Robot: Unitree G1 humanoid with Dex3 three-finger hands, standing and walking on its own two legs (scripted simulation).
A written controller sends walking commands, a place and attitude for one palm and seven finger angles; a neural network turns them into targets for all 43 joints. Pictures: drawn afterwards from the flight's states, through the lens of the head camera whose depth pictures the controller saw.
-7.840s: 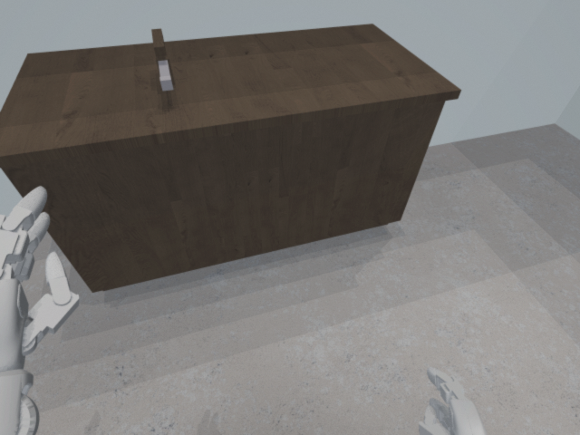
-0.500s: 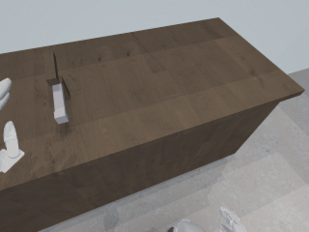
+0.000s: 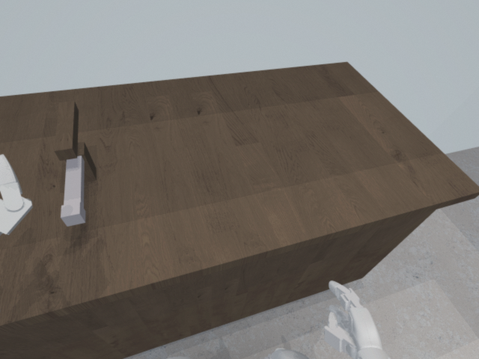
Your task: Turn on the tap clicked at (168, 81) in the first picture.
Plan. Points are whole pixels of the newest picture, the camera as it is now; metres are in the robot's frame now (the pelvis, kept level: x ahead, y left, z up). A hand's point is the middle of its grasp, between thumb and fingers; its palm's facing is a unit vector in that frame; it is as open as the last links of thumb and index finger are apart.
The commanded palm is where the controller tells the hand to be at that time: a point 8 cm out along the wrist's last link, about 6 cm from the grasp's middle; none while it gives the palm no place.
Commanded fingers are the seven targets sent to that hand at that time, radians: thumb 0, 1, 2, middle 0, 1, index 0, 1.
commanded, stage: come to a stop and stand still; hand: left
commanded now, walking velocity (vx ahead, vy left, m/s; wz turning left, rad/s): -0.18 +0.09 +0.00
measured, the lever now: (73, 214) +0.31 +0.31 +0.04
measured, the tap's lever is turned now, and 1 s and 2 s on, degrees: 0 0 0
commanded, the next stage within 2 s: none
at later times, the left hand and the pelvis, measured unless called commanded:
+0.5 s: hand (83, 228) +0.22 +0.21 +0.17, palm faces +0.41 -0.80 -0.43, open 7.4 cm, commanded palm +0.17 +0.24 +0.18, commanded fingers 0.00 0.90 0.90 -0.20 -0.30 -0.20 -0.30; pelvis +0.01 -0.04 +0.00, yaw +0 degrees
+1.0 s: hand (43, 219) +0.22 +0.26 +0.18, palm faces +0.46 -0.82 -0.34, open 7.4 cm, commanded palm +0.17 +0.27 +0.18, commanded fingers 0.00 0.90 0.90 -0.20 -0.30 -0.20 -0.30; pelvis +0.01 -0.01 +0.01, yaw +0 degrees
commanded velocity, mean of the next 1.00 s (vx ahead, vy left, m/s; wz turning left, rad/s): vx -0.04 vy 0.07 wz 0.00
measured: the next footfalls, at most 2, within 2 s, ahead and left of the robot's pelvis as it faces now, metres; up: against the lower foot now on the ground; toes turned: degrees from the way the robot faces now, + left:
right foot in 0.10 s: +0.10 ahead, -0.16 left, +0.00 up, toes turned -1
left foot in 0.32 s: +0.07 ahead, +0.07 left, +0.00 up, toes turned +2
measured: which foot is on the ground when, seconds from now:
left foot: down 0.00-0.12, up 0.14-0.30, down 0.32-1.00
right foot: up 0.00-0.08, down 0.10-1.00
